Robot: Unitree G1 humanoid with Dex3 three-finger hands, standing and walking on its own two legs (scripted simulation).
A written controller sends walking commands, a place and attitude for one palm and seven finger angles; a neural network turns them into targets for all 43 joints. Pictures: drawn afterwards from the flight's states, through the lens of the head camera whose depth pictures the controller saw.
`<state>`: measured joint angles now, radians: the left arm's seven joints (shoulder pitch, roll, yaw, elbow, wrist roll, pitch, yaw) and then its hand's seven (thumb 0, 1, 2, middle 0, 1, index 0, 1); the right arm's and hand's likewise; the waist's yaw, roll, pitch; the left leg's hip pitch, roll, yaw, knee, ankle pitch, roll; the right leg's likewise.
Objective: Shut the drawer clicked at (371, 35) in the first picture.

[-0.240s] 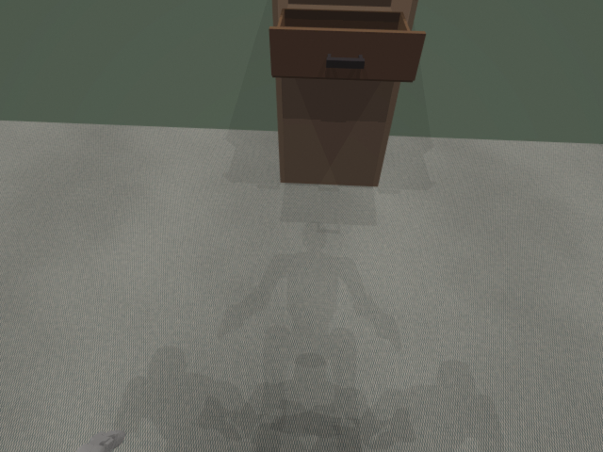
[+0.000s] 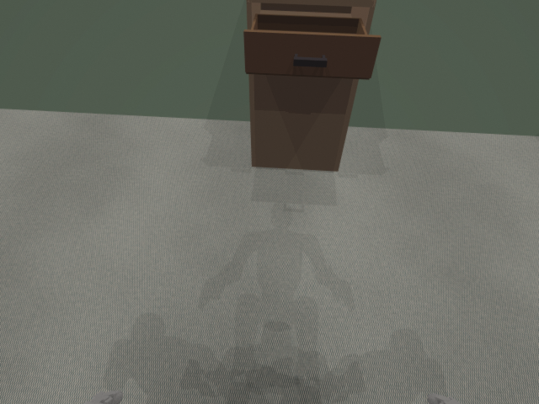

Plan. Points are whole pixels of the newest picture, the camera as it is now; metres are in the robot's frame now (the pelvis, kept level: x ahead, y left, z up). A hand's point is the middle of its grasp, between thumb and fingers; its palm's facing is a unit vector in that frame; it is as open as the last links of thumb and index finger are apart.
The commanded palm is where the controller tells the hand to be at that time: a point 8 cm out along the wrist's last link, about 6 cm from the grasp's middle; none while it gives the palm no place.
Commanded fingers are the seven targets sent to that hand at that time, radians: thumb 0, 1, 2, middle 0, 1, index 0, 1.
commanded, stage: stand and wait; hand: left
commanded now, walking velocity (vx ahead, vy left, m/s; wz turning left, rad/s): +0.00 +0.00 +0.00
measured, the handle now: (309, 59) +1.16 -0.07 +0.01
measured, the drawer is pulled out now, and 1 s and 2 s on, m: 0.30 0.30 0.30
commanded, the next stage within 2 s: look at it before walking up in 0.58 s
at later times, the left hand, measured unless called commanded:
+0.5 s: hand out of the picture +0.05 +0.24 -0.15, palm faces -0.03 -0.94 -0.34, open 7.4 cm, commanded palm none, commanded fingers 0.00 0.90 0.90 -0.20 -0.30 -0.20 -0.30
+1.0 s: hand out of the picture +0.06 +0.23 -0.15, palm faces -0.03 -0.94 -0.33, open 7.4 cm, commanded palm none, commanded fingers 0.00 0.90 0.90 -0.20 -0.30 -0.20 -0.30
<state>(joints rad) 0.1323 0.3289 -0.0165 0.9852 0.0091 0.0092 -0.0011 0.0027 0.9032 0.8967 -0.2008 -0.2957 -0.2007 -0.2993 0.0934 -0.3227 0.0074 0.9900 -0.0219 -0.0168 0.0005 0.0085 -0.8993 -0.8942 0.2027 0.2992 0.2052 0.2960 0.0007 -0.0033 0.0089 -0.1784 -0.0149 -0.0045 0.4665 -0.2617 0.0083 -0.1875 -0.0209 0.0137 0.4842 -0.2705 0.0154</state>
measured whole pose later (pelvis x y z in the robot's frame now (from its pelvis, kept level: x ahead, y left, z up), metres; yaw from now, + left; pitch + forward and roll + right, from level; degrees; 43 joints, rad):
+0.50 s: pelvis -0.02 -0.01 +0.00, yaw +0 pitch -2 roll +0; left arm 0.15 0.35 -0.01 1.08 0.01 0.01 0.00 0.00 0.90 0.90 -0.20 -0.30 -0.20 -0.30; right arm 0.14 -0.34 0.00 1.10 -0.02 -0.01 0.00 0.01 -0.90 -0.89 0.20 0.30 0.20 0.30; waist 0.00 0.00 0.03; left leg -0.16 0.00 -0.01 0.40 -0.20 0.00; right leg -0.17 -0.01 0.01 0.42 -0.21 0.01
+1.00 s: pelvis -0.02 -0.01 +0.01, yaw +0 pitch -2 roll +0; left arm 0.14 0.34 -0.01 1.08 0.01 0.00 0.00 0.00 0.90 0.90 -0.20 -0.30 -0.20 -0.30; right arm 0.13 -0.34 0.00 1.11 -0.02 -0.02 0.00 0.01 -0.90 -0.89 0.20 0.30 0.20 0.30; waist 0.00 -0.01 0.03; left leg -0.16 0.01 -0.01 0.38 -0.19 -0.01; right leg -0.16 0.00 0.01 0.39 -0.20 0.00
